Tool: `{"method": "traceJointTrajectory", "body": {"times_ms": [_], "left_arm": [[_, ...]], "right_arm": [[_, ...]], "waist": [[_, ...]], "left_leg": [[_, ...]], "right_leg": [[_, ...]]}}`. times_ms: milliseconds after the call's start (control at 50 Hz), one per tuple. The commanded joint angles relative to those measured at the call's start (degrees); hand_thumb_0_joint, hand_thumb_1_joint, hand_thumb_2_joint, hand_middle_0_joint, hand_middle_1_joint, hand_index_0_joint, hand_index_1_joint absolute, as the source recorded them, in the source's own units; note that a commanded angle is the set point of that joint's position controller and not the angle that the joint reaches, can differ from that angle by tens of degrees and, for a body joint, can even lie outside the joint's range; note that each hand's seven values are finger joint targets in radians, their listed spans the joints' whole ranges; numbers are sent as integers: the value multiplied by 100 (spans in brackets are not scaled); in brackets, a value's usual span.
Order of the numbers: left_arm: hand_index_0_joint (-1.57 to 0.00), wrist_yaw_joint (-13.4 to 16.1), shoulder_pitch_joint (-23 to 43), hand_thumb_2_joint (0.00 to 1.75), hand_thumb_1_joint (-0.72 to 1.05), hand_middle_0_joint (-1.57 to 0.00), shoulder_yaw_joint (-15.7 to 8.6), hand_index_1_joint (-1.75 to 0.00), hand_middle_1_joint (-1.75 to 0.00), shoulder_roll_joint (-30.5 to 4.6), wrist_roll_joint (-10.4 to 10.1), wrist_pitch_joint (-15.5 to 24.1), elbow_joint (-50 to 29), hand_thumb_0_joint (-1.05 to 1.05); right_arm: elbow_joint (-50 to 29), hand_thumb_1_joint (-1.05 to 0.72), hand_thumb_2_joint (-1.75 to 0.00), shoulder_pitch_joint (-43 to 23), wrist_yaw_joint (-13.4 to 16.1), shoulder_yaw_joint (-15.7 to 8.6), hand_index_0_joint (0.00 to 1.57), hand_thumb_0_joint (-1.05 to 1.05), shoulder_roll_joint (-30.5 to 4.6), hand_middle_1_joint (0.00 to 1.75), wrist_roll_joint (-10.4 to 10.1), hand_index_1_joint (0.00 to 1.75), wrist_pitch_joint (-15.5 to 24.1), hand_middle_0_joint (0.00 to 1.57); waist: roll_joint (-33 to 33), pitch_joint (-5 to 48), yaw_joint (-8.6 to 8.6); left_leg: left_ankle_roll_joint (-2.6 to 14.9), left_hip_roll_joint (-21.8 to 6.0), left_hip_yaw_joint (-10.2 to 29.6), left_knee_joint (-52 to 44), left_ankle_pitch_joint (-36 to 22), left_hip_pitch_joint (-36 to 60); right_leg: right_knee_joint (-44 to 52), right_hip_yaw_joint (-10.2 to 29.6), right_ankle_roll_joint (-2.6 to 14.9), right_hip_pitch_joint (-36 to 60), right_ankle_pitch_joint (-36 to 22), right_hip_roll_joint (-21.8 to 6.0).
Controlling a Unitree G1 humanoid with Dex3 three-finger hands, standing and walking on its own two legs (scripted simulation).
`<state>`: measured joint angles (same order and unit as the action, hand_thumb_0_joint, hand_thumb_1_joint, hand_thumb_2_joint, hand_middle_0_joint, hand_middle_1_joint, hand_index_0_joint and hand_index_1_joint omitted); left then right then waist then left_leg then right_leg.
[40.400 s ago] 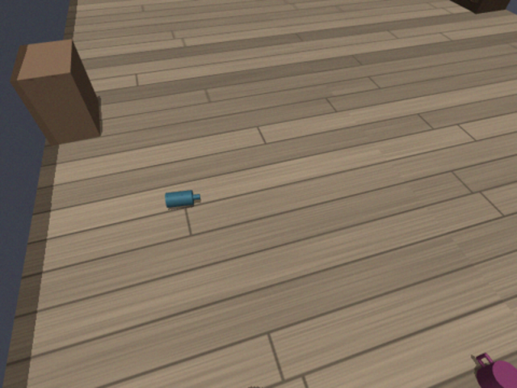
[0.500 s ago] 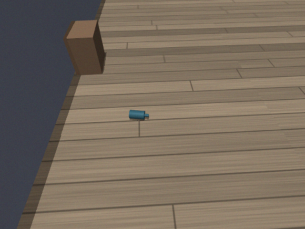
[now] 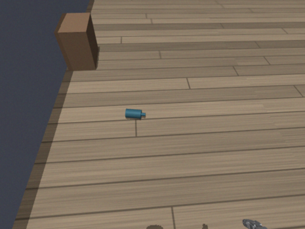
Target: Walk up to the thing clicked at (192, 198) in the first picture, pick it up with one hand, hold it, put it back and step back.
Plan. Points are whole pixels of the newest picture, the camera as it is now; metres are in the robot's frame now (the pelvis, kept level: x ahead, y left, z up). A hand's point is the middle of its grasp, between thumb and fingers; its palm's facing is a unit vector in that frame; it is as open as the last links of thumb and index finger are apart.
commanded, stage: step back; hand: left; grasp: from above
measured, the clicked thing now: (135, 113) +1.06 +0.15 -0.73
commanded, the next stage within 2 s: stand in 0.12 s
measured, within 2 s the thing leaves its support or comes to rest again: neither
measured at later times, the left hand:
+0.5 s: hand out of the picture +0.10 +0.25 -0.14, palm faces -0.02 -0.94 -0.33, open 7.4 cm
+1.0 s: hand out of the picture +0.07 +0.26 -0.14, palm faces -0.02 -0.94 -0.33, open 7.4 cm
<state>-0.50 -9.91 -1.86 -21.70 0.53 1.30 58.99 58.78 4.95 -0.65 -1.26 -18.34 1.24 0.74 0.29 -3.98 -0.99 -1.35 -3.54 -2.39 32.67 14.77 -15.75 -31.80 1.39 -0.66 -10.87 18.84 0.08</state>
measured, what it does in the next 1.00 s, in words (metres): stands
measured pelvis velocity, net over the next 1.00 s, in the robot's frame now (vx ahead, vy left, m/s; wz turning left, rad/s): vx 0.00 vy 0.01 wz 0.01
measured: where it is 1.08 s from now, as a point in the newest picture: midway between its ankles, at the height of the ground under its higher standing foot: outside the picture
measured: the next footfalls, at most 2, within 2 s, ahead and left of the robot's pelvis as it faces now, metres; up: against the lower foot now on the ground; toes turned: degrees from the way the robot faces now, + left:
none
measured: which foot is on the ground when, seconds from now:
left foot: down 0.00-1.00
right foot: down 0.00-1.00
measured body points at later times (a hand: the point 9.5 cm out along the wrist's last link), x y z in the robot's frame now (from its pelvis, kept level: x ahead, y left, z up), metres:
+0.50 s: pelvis +0.00 +0.00 +0.02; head +0.01 +0.00 +0.46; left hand +0.10 +0.30 -0.11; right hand +0.09 -0.30 -0.12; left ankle +0.03 +0.13 -0.73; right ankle -0.02 -0.13 -0.73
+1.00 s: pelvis +0.00 +0.01 +0.02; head +0.02 +0.01 +0.47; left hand +0.07 +0.31 -0.12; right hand +0.08 -0.29 -0.12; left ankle +0.03 +0.13 -0.73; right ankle -0.02 -0.13 -0.73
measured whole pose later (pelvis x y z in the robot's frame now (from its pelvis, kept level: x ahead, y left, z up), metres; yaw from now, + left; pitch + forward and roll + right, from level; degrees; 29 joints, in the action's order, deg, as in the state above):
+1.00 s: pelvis +0.00 +0.01 +0.02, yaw +0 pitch -2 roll +0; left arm -0.6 -6.3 -0.2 -20.2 0.2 1.0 65.7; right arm 65.7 4.8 -0.7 -0.2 -19.7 0.8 0.8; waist 0.0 -3.5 0.2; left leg -0.8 -2.2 -2.8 19.5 8.1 -9.5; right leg -18.5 1.3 -1.6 -4.5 12.1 -1.1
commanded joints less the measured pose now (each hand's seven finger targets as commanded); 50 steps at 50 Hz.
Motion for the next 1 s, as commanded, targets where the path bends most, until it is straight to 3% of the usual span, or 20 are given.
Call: {"method": "traceJointTrajectory", "body": {"times_ms": [0, 80, 100, 220, 320, 400, 520, 600, 640, 700, 780, 820, 920, 980], "left_arm": [[-20, 125, 210, 90, 90, -20, -269, -30, -30, -1237, 0, 159, -242, 0], [-20, 142, 351, 90, 90, -20, -258, -30, -30, -1169, 8, 114, -186, 0], [-20, 119, 378, 90, 90, -20, -130, -30, -30, -1003, -62, 119, -62, 0], [-20, 128, 607, 90, 90, -20, -116, -30, -30, -1062, -45, 98, 85, 0], [-20, 99, 797, 90, 90, -20, -115, -30, -30, -1071, -22, 73, 198, 0], [-20, 73, 806, 90, 90, -20, -105, -30, -30, -1072, -13, 86, 271, 0], [-20, 54, 776, 90, 90, -20, -99, -30, -30, -1057, -12, 67, 336, 0], [-20, 53, 776, 90, 90, -20, -99, -30, -30, -1101, 2, 79, 346, 0], [-20, 56, 747, 90, 90, -20, -83, -30, -30, -1076, -2, 94, 337, 0], [-20, 62, 641, 90, 90, -20, -67, -30, -30, -1056, -5, 87, 363, 0], [-20, 72, 602, 90, 90, -20, -67, -30, -30, -1103, -20, 88, 369, 0], [-20, 72, 523, 90, 90, -20, -46, -30, -30, -1049, -8, 76, 398, 0], [-20, 84, 502, 90, 90, -20, -56, -30, -30, -1098, -15, 75, 373, 0], [-20, 81, 486, 90, 90, -20, -44, -30, -30, -1077, -16, 71, 365, 0]], "right_arm": [[-241, -90, -90, -331, 104, -279, 20, 0, -1331, 30, -74, 30, 161, 20], [-122, -90, -90, -393, 121, -307, 20, 0, -1330, 30, -82, 30, 144, 20], [-46, -90, -90, -281, 107, -231, 20, 0, -1350, 30, -106, 30, 155, 20], [100, -90, -90, -449, 102, -192, 20, 0, -1336, 30, -108, 30, 157, 20], [174, -90, -90, -580, 78, -163, 20, 0, -1312, 30, -85, 30, 118, 20], [240, -90, -90, -536, 58, -157, 20, 0, -1304, 30, -79, 30, 145, 20], [319, -90, -90, -460, 49, -162, 20, 0, -1362, 30, -69, 30, 134, 20], [343, -90, -90, -355, 45, -153, 20, 0, -1338, 30, -66, 30, 132, 20], [348, -90, -90, -335, 51, -155, 20, 0, -1365, 30, -61, 30, 138, 20], [375, -90, -90, -312, 52, -147, 20, 0, -1384, 30, -62, 30, 129, 20], [398, -90, -90, -220, 57, -129, 20, 0, -1367, 30, -74, 30, 123, 20], [395, -90, -90, -247, 60, -123, 20, 0, -1381, 30, -80, 30, 115, 20], [366, -90, -90, -227, 69, -104, 20, 0, -1360, 30, -76, 30, 125, 20], [362, -90, -90, -255, 73, -102, 20, 0, -1392, 30, -87, 30, 123, 20]], "waist": [[-34, 802, 68], [-23, 936, 82], [-53, 944, 132], [-24, 929, 107], [-39, 514, 100], [-51, 532, 108], [-121, 397, 107], [5, 467, 143], [-17, 550, 162], [-70, 543, 155], [-12, 602, 164], [-24, 511, 158], [-15, 659, 139], [-84, 634, 129]], "left_leg": [[379, -449, 437, -513, -1752, 701], [384, -495, 367, -615, -1969, 889], [403, -521, 581, -821, -2318, 1045], [295, -510, 512, -1052, -2501, 1350], [218, -441, 538, -1480, -1161, 979], [183, -450, 554, -1595, -1063, 1062], [174, -449, 636, -1775, -408, 948], [191, -459, 649, -1755, -455, 978], [210, -453, 591, -1616, -772, 1071], [215, -465, 612, -1621, -696, 1114], [216, -470, 613, -1599, -1052, 1133], [216, -435, 603, -1628, -759, 1079], [251, -489, 575, -1516, -1400, 1219], [251, -500, 584, -1511, -1412, 1209]], "right_leg": [[628, 625, 292, 168, -2338, -606], [588, 521, 268, 300, -2436, -596], [736, 464, 196, 355, -2583, -622], [1067, 427, 146, 543, -2673, -688], [1521, 453, 120, 457, -1512, -674], [1617, 464, 147, 401, -1318, -703], [1746, 483, 154, 238, -823, -681], [1755, 472, 158, 214, -799, -690], [1767, 515, 152, 214, -1119, -741], [1768, 503, 136, 174, -1064, -722], [1701, 470, 130, 305, -1313, -727], [1756, 452, 122, 217, -1178, -706], [1639, 426, 133, 340, -1587, -741], [1659, 425, 113, 351, -1597, -746]]}}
